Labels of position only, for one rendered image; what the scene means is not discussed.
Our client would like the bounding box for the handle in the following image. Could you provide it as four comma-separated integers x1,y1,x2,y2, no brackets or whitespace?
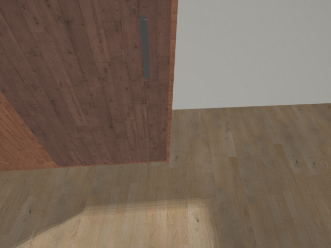
140,14,151,79

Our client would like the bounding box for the wardrobe door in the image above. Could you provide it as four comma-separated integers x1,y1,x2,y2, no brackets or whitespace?
0,91,53,164
0,0,172,167

